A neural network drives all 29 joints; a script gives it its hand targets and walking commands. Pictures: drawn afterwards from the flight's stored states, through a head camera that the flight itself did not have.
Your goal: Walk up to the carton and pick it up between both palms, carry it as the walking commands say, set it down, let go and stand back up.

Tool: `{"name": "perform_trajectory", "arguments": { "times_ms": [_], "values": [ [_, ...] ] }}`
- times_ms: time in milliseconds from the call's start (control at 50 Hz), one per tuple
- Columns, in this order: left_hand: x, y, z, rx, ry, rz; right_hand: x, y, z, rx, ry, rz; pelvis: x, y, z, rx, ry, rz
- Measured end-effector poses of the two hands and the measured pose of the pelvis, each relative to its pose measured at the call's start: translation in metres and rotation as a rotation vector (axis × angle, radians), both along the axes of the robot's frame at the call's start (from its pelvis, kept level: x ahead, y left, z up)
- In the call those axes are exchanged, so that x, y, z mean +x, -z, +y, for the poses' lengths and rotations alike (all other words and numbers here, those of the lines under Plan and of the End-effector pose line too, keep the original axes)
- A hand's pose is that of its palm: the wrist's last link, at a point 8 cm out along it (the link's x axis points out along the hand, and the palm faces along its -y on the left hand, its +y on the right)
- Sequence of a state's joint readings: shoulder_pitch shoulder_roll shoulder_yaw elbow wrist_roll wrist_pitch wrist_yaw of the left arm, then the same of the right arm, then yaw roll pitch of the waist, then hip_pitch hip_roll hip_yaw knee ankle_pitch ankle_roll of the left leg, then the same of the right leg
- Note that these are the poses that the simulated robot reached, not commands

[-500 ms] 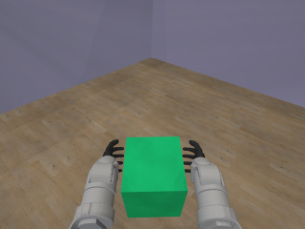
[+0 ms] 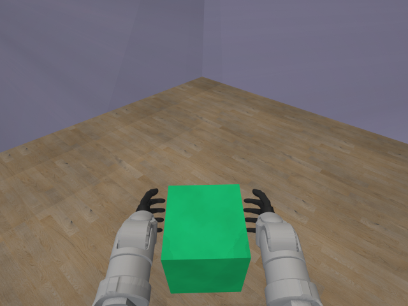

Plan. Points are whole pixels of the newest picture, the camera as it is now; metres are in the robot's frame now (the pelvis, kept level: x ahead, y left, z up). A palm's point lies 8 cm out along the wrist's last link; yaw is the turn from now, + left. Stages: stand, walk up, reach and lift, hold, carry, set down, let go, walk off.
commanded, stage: hold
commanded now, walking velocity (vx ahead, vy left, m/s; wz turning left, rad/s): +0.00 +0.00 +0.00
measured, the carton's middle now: (204, 239) +0.32 +0.00 -0.03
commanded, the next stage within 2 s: carry in 0.34 s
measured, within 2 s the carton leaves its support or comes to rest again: neither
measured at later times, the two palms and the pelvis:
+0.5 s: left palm (153, 219) +0.31 +0.11 +0.05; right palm (271, 219) +0.31 -0.14 +0.06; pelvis -0.01 -0.02 -0.01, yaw -2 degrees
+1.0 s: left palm (200, 233) +0.27 +0.01 +0.07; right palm (320, 225) +0.29 -0.23 +0.07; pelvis -0.04 -0.13 -0.01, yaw +0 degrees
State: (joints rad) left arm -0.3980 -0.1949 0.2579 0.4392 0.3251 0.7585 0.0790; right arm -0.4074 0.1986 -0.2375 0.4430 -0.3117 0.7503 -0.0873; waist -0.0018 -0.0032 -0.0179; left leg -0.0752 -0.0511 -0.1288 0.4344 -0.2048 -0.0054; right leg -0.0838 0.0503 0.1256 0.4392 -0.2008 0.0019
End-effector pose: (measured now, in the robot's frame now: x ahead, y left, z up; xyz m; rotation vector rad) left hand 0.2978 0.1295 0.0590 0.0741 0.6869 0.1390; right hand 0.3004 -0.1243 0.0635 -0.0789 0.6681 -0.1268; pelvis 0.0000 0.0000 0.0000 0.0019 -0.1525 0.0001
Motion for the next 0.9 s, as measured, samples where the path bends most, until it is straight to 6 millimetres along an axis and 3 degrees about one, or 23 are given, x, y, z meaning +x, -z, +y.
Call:
{"name": "perform_trajectory", "arguments": {
  "times_ms": [320, 420, 520, 700, 820, 900],
  "values": [
    [-0.002, 0.001, 0.000, -0.003, 0.004, 0.000, -0.002, 0.001, 0.000, -0.002, 0.000, -0.001, -0.002, 0.000, 0.000, 0.000, 0.000, -0.004],
    [0.003, 0.004, -0.004, -0.017, -0.012, -0.017, 0.004, 0.001, -0.003, -0.017, 0.005, -0.018, -0.004, 0.005, -0.005, -0.003, 0.017, 0.107],
    [0.008, 0.003, -0.026, 0.009, -0.077, -0.014, 0.009, 0.001, -0.018, -0.014, 0.045, -0.021, -0.011, 0.009, -0.024, -0.033, 0.035, 0.185],
    [0.001, 0.008, -0.091, 0.008, -0.077, 0.072, -0.007, 0.012, -0.078, 0.028, 0.171, 0.061, -0.025, 0.016, -0.068, -0.020, 0.001, 0.237],
    [-0.004, 0.006, -0.098, -0.056, -0.086, 0.065, -0.010, 0.001, -0.085, 0.012, 0.177, 0.049, -0.034, 0.024, -0.084, -0.017, -0.012, 0.260],
    [-0.021, 0.009, -0.099, -0.052, -0.138, 0.113, -0.012, -0.001, -0.087, 0.009, 0.108, 0.101, -0.040, 0.018, -0.102, -0.021, -0.001, 0.258]
  ]
}}
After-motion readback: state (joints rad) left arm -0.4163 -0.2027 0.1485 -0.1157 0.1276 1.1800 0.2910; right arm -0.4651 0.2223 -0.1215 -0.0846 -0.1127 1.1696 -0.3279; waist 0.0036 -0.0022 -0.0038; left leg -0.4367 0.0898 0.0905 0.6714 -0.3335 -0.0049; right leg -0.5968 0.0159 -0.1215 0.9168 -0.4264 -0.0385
